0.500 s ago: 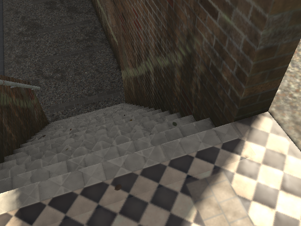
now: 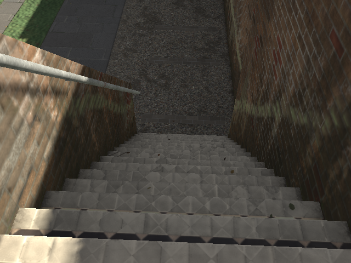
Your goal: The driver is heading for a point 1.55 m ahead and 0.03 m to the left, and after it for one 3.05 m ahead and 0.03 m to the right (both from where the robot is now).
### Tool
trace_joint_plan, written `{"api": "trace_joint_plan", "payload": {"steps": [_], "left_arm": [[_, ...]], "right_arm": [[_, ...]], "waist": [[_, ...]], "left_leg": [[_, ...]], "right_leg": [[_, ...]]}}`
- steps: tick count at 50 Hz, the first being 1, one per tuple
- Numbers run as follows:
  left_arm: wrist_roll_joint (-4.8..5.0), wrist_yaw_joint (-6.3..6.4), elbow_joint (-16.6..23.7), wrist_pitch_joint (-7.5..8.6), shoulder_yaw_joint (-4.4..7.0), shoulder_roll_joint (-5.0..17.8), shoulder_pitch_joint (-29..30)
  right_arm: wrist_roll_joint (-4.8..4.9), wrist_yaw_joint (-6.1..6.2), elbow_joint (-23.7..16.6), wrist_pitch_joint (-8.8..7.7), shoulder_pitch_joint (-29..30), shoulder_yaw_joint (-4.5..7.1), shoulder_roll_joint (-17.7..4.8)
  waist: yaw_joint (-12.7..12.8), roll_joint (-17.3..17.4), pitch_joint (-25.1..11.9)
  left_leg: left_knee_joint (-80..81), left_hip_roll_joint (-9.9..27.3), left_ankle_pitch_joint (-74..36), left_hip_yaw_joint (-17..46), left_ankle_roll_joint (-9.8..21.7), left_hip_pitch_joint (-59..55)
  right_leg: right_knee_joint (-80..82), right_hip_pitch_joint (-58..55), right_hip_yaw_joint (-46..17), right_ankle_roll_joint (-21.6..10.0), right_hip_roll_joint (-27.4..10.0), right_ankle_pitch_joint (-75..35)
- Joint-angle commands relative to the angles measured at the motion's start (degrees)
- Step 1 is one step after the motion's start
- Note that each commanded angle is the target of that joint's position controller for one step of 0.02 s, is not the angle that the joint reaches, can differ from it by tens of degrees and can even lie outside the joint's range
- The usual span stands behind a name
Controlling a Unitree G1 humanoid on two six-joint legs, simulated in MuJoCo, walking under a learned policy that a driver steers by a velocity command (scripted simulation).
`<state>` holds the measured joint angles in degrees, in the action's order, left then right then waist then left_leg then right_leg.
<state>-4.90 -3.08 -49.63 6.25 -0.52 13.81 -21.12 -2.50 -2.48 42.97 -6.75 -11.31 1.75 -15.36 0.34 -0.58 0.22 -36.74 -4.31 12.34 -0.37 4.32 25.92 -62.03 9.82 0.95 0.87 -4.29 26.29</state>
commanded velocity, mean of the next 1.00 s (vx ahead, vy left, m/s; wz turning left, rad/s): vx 0.48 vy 0.00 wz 0.34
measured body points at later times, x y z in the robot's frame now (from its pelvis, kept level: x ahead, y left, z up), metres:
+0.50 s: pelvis +0.25 -0.02 +0.02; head +0.26 -0.03 +0.47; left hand +0.29 +0.26 -0.09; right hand +0.40 -0.28 -0.10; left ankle +0.16 +0.08 -0.64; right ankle +0.32 -0.11 -0.72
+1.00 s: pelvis +0.39 +0.06 +0.03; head +0.38 +0.08 +0.48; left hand +0.42 +0.35 -0.10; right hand +0.51 -0.17 -0.09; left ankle +0.37 +0.14 -0.72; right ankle +0.47 -0.06 -0.65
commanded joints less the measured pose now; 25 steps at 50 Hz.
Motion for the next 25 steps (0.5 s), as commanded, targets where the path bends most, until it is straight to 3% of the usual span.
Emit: {"api": "trace_joint_plan", "payload": {"steps": [1,2,3,5,7,9,12,15,16,17,18,19,20,21,22,23,24,25], "left_arm": [[-0.43,2.35,9.5,1.85,1.04,7.3,9.9],[-0.62,3.47,9.3,1.32,0.44,5.7,8.4],[-0.35,4.01,9.3,0.55,-0.05,4.4,6.7],[0.30,3.97,9.9,-0.62,-0.49,4.5,6.6],[0.87,3.28,10.1,-1.39,-1.38,3.0,8.0],[1.20,2.28,11.5,-2.57,-2.50,1.0,12.9],[1.71,1.72,12.1,-2.80,-2.16,3.9,17.6],[2.17,2.88,12.1,-1.52,-1.16,6.5,21.0],[2.98,3.27,11.5,-0.90,-0.62,7.5,19.3],[3.85,3.87,10.0,-0.09,0.56,9.6,13.8],[3.75,4.54,7.2,0.71,1.65,12.2,2.5],[3.26,3.97,5.3,0.48,1.84,13.3,-6.6],[4.80,3.26,5.0,-1.54,4.71,14.4,-7.8],[4.99,2.83,5.8,-2.52,3.72,10.4,-4.4],[4.10,2.59,6.6,-3.03,2.93,7.4,0.2],[3.93,2.56,7.0,-3.18,2.55,6.0,2.4],[3.57,2.51,7.0,-3.11,2.45,5.4,3.9],[3.31,2.40,7.1,-2.74,2.57,5.3,4.2]], "right_arm": [[1.17,0.68,4.3,-0.84,-17.1,2.11,-7.0],[0.59,0.22,3.0,-0.89,-12.1,1.16,-4.8],[0.16,0.08,1.5,-0.76,-8.0,0.63,-3.9],[-0.09,-0.15,-0.9,-0.97,-2.7,0.81,-4.9],[-1.22,-0.70,-1.1,-1.01,-2.8,1.34,-7.2],[-1.35,-1.73,-0.3,-0.79,-6.2,1.93,-8.5],[-1.30,-2.94,0.6,-0.30,-10.7,2.70,-9.5],[-1.03,-2.33,1.1,0.70,-12.9,3.36,-10.4],[-1.24,-2.22,1.1,0.97,-12.1,3.30,-10.2],[-1.62,-2.13,0.7,0.87,-10.9,2.92,-9.3],[-1.84,-1.94,-0.6,0.32,-10.2,1.39,-4.6],[-3.17,-1.56,-1.3,-1.12,-19.0,-0.93,3.5],[4.27,2.75,1.3,2.75,-17.0,2.83,-9.2],[3.31,3.36,1.1,3.79,-14.1,2.79,-8.5],[2.65,3.31,-0.8,4.58,-10.2,2.29,-6.1],[2.68,3.30,-2.1,5.97,-7.9,2.18,-5.3],[2.39,3.11,-2.5,7.39,-8.3,2.17,-4.7],[2.12,3.14,-2.6,8.23,-8.5,2.24,-4.4]], "waist": [[-6.4,6.1,-4.4],[-2.2,4.3,-2.9],[0.7,3.2,-3.7],[2.2,2.2,-2.4],[1.3,1.2,-1.0],[-1.0,2.1,0.0],[-3.4,3.1,-0.7],[-4.1,3.4,-2.3],[-2.6,3.1,-3.3],[0.3,2.3,-6.2],[4.2,-4.4,-14.3],[3.2,-18.5,-28.1],[5.7,-0.5,-17.7],[4.3,2.6,-9.8],[2.8,0.7,-4.9],[1.4,-2.7,-1.4],[-0.2,-6.6,-0.5],[-0.7,-7.3,0.1]], "left_leg": [[17.1,16.6,-10.6,27.9,14.5,-27.4],[18.9,16.4,-15.1,25.2,14.6,-16.9],[21.8,15.8,-15.5,24.6,15.0,-10.3],[25.0,13.7,-10.7,21.4,14.2,-4.3],[24.5,10.2,-12.6,16.5,12.4,1.6],[23.9,8.3,-13.9,15.3,11.3,3.7],[20.2,11.3,-15.1,20.6,11.8,-3.7],[14.8,12.5,-21.3,24.9,9.9,-15.6],[12.3,11.8,-24.3,25.0,8.3,-15.8],[7.2,9.1,-27.0,23.7,5.4,-11.6],[-7.1,2.9,-21.9,17.5,0.8,-3.5],[-23.7,-6.3,18.5,10.6,-4.1,15.5],[-33.2,-0.1,22.0,5.1,-2.6,17.8],[-35.5,0.9,16.6,6.5,-2.6,17.1],[-34.2,2.4,13.0,6.3,-2.3,16.7],[-31.9,3.8,10.4,6.9,-2.4,15.2],[-29.4,4.5,10.2,6.5,-2.7,12.2],[-27.6,4.1,9.6,6.1,-3.0,9.7]], "right_leg": [[-11.7,34.6,-7.9,-2.4,-0.6,-3.2],[-9.7,28.2,-7.5,-2.2,-2.0,-4.4],[-6.9,23.0,-7.5,-1.8,-2.6,-3.4],[0.6,21.2,-5.7,-0.3,-2.2,-5.7],[10.4,17.2,-2.4,0.8,-1.3,-13.2],[19.5,13.3,-0.1,1.1,0.4,-20.6],[26.2,15.0,-1.2,1.1,1.9,-27.0],[34.2,17.2,-1.6,-0.6,3.5,-24.4],[36.5,13.0,-1.1,-2.6,3.6,-26.8],[35.9,2.3,-1.3,-5.9,2.3,-30.7],[34.6,-14.3,-9.3,-13.7,-5.7,-40.8],[39.0,-38.8,-33.8,-30.0,-22.4,-46.5],[36.1,-30.5,-33.8,-18.9,-23.0,-29.5],[39.8,-19.5,-29.3,-15.1,-18.8,-24.1],[43.1,-12.2,-24.5,-13.0,-16.1,-21.6],[45.6,-6.0,-20.5,-11.1,-13.8,-21.1],[47.2,-1.1,-17.2,-9.5,-12.0,-19.1],[48.0,2.0,-15.2,-9.6,-11.0,-20.0]]}}
Keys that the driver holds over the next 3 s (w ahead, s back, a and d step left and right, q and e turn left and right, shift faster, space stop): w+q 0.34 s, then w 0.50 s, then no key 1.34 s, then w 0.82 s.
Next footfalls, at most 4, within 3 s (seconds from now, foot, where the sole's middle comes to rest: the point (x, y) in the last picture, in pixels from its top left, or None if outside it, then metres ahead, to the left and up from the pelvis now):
0.34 right None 0.36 -0.11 -0.76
0.76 left None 0.43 0.17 -0.76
1.16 right None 0.47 -0.02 -0.76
2.72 left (126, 262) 0.49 0.21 -0.76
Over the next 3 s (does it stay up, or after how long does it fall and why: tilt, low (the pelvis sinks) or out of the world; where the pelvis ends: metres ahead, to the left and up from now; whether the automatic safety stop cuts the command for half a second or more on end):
stays up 0.53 0.14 0.01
